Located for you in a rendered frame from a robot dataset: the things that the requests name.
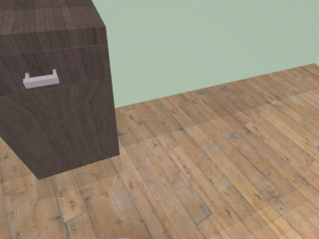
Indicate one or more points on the handle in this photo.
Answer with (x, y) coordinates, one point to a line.
(40, 81)

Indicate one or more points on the cabinet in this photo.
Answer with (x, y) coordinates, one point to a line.
(59, 129)

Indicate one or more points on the drawer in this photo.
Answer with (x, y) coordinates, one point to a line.
(74, 65)

